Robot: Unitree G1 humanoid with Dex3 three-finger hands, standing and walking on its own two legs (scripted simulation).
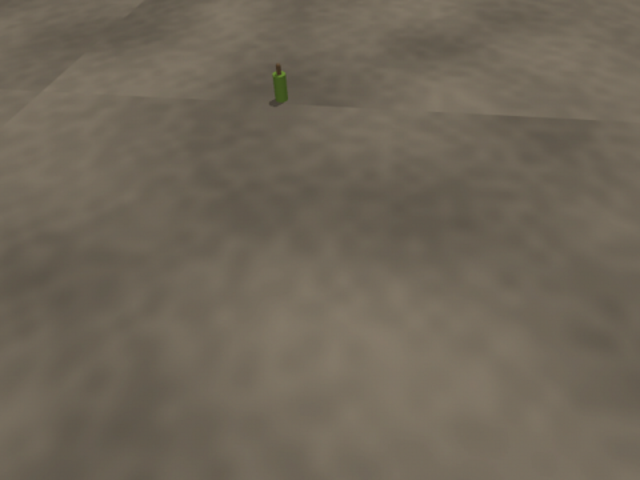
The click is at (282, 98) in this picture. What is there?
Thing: necked bottle
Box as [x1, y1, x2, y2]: [273, 63, 287, 102]
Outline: 277,63 276,71 273,73 275,98 277,101 281,102 287,99 285,73 280,70 280,65
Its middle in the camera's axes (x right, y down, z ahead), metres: -0.23 -0.90 +2.27
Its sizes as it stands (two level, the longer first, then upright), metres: 0.074 0.074 0.217
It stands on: the floor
